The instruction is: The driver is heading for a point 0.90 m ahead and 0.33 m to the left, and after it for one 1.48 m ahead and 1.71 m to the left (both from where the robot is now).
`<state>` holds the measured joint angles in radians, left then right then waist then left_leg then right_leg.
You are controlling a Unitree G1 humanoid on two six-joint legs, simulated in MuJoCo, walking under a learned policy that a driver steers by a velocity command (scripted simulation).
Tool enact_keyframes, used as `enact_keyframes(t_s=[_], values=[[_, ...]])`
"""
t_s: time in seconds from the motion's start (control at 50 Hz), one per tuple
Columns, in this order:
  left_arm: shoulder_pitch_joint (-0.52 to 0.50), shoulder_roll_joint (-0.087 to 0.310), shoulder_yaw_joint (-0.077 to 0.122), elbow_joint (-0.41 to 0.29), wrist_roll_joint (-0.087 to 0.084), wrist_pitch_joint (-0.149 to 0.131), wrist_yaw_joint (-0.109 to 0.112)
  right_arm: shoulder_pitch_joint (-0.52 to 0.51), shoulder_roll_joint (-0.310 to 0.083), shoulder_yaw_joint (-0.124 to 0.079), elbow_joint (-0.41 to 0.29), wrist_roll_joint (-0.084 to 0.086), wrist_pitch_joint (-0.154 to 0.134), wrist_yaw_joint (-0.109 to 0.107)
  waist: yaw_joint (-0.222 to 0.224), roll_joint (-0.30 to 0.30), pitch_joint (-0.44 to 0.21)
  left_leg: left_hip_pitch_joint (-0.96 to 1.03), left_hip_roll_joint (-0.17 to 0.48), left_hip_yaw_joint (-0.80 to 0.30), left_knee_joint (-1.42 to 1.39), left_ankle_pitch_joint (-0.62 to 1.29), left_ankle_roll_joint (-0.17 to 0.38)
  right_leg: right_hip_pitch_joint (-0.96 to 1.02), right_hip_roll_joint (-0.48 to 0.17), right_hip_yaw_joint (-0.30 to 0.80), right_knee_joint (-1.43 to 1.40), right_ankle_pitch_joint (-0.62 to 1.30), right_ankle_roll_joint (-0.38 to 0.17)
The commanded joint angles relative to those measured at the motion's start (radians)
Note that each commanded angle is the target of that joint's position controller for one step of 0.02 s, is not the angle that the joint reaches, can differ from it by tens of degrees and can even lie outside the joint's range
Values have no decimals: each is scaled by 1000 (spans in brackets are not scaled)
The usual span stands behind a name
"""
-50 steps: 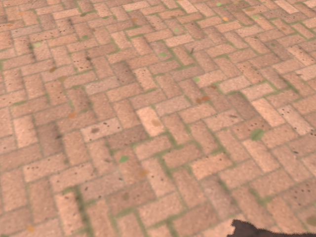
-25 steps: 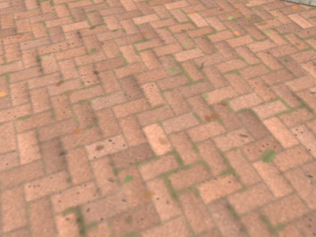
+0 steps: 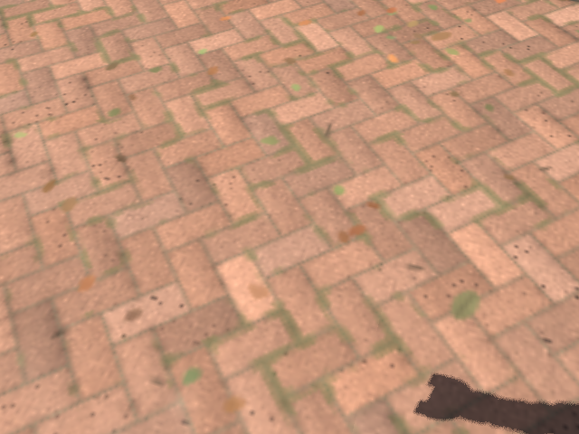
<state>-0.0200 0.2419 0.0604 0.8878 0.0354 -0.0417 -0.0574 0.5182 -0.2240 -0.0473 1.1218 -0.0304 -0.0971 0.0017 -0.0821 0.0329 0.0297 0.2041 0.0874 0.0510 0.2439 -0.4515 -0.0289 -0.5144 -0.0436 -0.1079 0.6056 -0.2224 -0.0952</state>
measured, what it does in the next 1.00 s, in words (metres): walks ahead, turning left: left foot, then right foot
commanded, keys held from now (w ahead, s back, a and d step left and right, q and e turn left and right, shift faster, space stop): w+q+shift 0.96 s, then q+shift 0.04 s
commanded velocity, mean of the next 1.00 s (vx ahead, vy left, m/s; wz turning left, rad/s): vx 0.94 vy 0.00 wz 0.78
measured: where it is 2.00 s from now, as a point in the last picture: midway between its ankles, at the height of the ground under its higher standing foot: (130, 238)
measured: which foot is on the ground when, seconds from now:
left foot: down 0.00-0.02, up 0.04-0.52, down 0.54-0.96, up 0.98-1.00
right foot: down 0.00-0.54, up 0.56-0.94, down 0.96-1.00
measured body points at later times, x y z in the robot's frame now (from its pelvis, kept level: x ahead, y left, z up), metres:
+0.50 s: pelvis +0.35 -0.01 -0.01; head +0.37 +0.00 +0.44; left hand +0.22 +0.19 -0.16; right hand +0.60 -0.19 -0.11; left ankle +0.51 +0.08 -0.69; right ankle +0.13 -0.13 -0.71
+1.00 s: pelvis +0.78 +0.15 -0.01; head +0.81 +0.19 +0.44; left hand +0.80 +0.49 -0.07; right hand +0.99 -0.08 -0.12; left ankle +0.53 +0.06 -0.66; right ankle +0.98 +0.15 -0.72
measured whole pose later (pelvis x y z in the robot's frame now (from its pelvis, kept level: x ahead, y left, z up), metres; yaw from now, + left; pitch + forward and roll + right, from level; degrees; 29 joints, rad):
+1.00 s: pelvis +0.78 +0.15 -0.01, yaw +48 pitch +2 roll -1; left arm 0.00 0.26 -0.01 0.61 0.05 -0.09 0.01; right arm 0.42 -0.36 -0.11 0.86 0.00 -0.07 0.01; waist -0.10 0.01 0.06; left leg -0.03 -0.15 -0.26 0.91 -0.49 0.14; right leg -0.55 -0.02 0.01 0.62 -0.10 0.03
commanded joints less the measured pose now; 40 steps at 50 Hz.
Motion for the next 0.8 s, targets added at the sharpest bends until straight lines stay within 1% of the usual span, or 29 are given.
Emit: enact_keyframes(t_s=[0.02,0.04,0.06,0.08,0.1,0.14,0.16,0.2,0.24,0.3,0.38,0.4,0.42,0.46,0.48,0.5,0.52,0.54,0.56,0.58,0.6,0.62,0.64,0.66,0.68,0.7,0.72,0.76,0.8], values=[[482,223,75,79,25,-28,39,-61,-121,-10,-82,16,-5,6,288,-82,-186,-649,26,32,707,659,145,835,-84,182,-102,-291,-63],[576,318,88,91,33,-37,37,-32,4,14,-136,31,-14,14,250,-333,-345,-850,-106,-55,1039,-67,142,921,-373,716,-356,-838,-86],[447,263,72,75,22,-36,33,-148,-89,-15,-163,40,-14,10,218,-193,-243,-903,-81,-174,1153,39,175,740,-366,799,-454,-830,-41],[342,208,58,59,16,-40,32,-173,-95,-21,-183,40,-13,11,155,-133,-124,-926,-17,-148,1161,145,184,607,-360,635,-421,-678,-11],[292,147,44,56,7,-49,29,-158,-72,-18,-173,36,-11,17,119,-86,-79,-882,28,-133,1114,223,183,499,-323,501,-435,-515,5],[264,73,19,71,-1,-56,35,-119,-25,-18,-171,5,17,33,58,-145,-24,-822,60,-121,1075,253,165,357,-265,312,-466,-394,40],[270,55,13,76,-3,-61,38,-141,-16,-20,-190,4,34,42,48,-146,4,-837,67,-117,1078,266,157,332,-258,255,-484,-356,45],[293,57,11,83,-9,-74,42,-209,-9,-22,-228,8,62,53,40,-115,58,-923,72,-101,1080,336,143,320,-250,145,-510,-251,60],[323,55,9,88,-6,-83,44,-273,-6,-21,-258,13,78,58,40,-96,90,-987,64,-80,1044,418,139,322,-225,42,-522,-150,75],[382,46,3,96,-3,-94,51,-392,-21,-19,-306,22,84,66,58,-82,138,-1028,40,-21,912,519,151,348,-198,-77,-550,-18,76],[464,60,-1,112,-2,-94,77,-515,-33,-12,-360,13,78,81,75,-38,190,-1054,23,68,695,528,189,516,-191,-193,-567,272,83],[466,67,-2,111,-4,-90,83,-529,-31,-9,-370,14,75,83,68,-40,188,-1011,-2,110,629,513,202,550,-181,-231,-544,451,94],[454,86,-1,103,-4,-88,89,-527,-34,-7,-380,18,73,82,52,-59,166,-921,-36,149,564,508,220,566,-183,-259,-497,724,104],[469,149,13,91,-4,-69,110,-478,-71,-15,-376,28,76,74,14,-107,78,-789,-125,221,530,448,247,670,-202,-273,-335,1244,112],[447,187,25,75,0,-52,118,-380,-96,-24,-358,33,80,67,-42,-144,22,-692,-155,224,527,381,262,692,-223,-266,-200,1398,108],[400,219,37,51,6,-34,119,-215,-134,-42,-322,35,85,57,-123,-177,-53,-540,-175,205,537,291,284,670,-246,-245,-3,1478,87],[348,236,46,21,8,-20,106,-37,-189,-70,-274,33,86,41,-198,-167,-125,-340,-186,150,489,173,314,577,-255,-205,261,1371,51],[298,218,49,6,0,-13,84,56,-220,-101,-236,37,81,22,-240,-83,-141,-150,-172,48,364,129,357,398,-166,-195,638,900,38],[219,40,5,-51,6,-30,61,-75,-245,-105,-235,41,83,16,-118,166,4,-129,-37,-241,343,167,390,7,33,-120,973,-154,49],[212,19,-7,-197,-19,-64,55,-121,-323,-109,-269,6,89,28,-9,180,-126,86,94,-748,171,143,573,-336,111,96,1111,-230,97],[174,65,-15,-209,-5,-98,53,-89,-293,-108,-274,-2,84,19,-29,19,-135,78,174,-859,2,-25,534,-399,37,192,1035,-189,86],[178,99,-11,-199,-8,-110,51,-96,-224,-93,-261,-4,76,12,12,-104,-49,-51,159,-808,-37,-38,486,-369,-7,201,933,-141,86],[173,98,-14,-195,5,-103,54,-135,-201,-82,-264,-4,64,5,62,-160,2,-179,119,-720,-43,33,443,-311,-38,197,851,-128,99],[191,93,-19,-189,27,-81,54,-165,-200,-75,-280,4,46,-5,97,-173,18,-273,76,-638,-41,108,424,-255,-61,201,794,-123,118],[201,88,-24,-187,40,-55,49,-182,-180,-63,-286,14,30,-11,123,-175,36,-367,38,-575,-54,144,411,-207,-84,195,741,-114,140],[182,84,-29,-199,43,-36,44,-181,-178,-57,-291,22,16,-11,129,-169,54,-444,6,-528,-68,176,403,-178,-101,180,670,-117,160],[126,81,-35,-227,42,-26,40,-175,-195,-59,-297,27,4,-8,118,-157,77,-507,-28,-482,-91,225,396,-157,-108,152,576,-83,174],[-3,75,-48,-286,26,-24,31,-138,-206,-64,-300,26,-6,-3,74,-114,108,-555,-81,-415,-97,396,369,-114,-93,111,371,62,185],[-79,56,-61,-322,9,-26,26,-96,-217,-73,-295,33,-2,8,23,-51,86,-508,-115,-378,-64,564,324,-54,-51,88,174,226,165]])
